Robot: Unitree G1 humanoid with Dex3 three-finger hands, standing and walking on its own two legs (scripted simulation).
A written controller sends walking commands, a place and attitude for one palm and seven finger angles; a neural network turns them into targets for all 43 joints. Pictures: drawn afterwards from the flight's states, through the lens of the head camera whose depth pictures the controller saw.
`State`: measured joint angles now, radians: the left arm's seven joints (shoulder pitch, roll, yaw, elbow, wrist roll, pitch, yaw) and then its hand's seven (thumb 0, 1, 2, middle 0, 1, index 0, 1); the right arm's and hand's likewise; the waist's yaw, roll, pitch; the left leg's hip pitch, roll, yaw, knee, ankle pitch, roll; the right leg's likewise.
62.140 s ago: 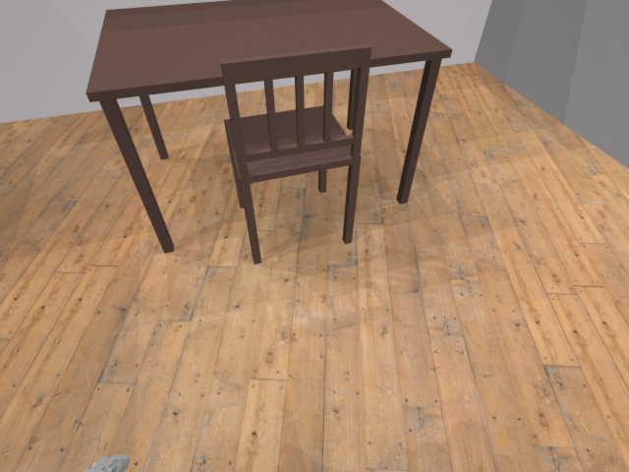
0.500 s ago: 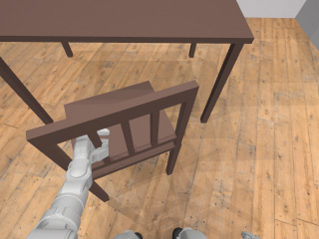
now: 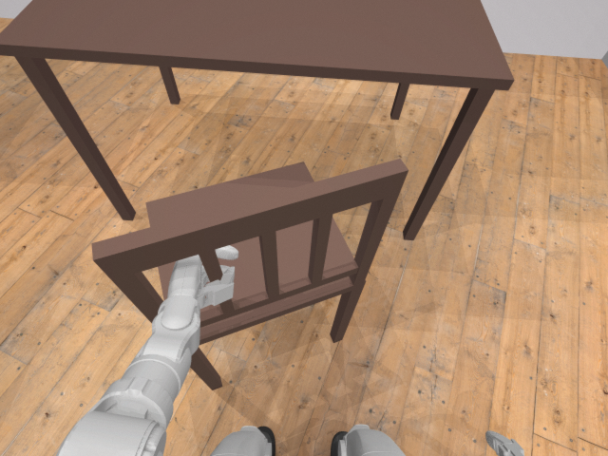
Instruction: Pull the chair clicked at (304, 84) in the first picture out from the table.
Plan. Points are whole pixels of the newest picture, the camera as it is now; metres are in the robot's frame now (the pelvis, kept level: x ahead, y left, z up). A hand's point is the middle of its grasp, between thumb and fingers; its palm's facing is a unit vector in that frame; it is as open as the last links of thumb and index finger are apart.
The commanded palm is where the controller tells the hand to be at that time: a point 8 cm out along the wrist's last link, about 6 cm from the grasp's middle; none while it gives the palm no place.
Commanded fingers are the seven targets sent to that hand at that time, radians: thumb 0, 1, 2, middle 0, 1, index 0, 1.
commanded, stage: step backward, pulling the chair out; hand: left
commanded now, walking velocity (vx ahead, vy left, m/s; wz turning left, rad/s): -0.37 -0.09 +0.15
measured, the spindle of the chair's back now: (270, 264) +0.42 +0.06 -0.10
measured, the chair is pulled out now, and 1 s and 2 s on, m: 0.35 0.44 0.66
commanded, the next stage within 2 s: stop walking, hand still on the chair in 1.40 s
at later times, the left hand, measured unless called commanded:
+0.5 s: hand (225, 300) +0.33 +0.12 -0.06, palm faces -0.03 -0.99 -0.15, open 5.2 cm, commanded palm +0.32 +0.17 -0.05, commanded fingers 0.00 0.90 0.90 -0.50 -1.45 -0.50 -1.45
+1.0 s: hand (223, 342) +0.27 +0.11 -0.06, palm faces -0.02 -0.99 -0.16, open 5.2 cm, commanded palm +0.25 +0.17 -0.05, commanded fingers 0.00 0.90 0.90 -0.50 -1.45 -0.50 -1.45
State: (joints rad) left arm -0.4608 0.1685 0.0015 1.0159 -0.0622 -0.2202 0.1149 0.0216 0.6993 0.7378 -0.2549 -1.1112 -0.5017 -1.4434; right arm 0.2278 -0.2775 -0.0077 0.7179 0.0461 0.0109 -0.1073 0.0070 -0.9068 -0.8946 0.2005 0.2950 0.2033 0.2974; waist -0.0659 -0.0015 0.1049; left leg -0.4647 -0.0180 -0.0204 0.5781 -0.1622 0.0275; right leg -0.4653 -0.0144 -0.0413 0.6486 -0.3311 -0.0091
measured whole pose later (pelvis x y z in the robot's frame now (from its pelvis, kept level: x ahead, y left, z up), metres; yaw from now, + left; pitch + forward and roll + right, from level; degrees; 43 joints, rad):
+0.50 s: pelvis -0.03 +0.00 +0.00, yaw +3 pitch +3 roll +0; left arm -0.53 0.15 -0.03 0.98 -0.02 -0.19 0.09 0.02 0.69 0.74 -0.22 -1.15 -0.50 -1.44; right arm 0.19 -0.27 -0.01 0.75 0.02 0.01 -0.12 0.01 -0.91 -0.89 0.20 0.30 0.21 0.30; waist -0.06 -0.03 0.15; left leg -0.39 -0.03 -0.03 0.59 -0.26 0.02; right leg -0.44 -0.06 -0.02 0.61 -0.20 0.03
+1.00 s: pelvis -0.10 -0.01 +0.00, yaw +3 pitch +3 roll -1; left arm -0.51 0.17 -0.01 0.94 -0.02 -0.18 0.09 0.00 0.69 0.74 -0.20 -1.16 -0.50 -1.44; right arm 0.17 -0.26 -0.01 0.71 0.01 0.04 -0.12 0.01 -0.90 -0.89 0.20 0.30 0.21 0.30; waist -0.07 -0.02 0.18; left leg -0.40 -0.01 -0.03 0.57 -0.22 0.01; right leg -0.38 -0.03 -0.01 0.57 -0.22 0.03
